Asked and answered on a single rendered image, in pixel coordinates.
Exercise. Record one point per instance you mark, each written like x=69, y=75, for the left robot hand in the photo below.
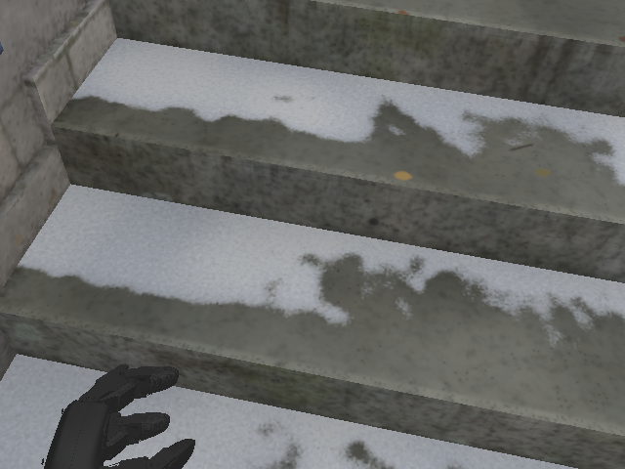
x=91, y=430

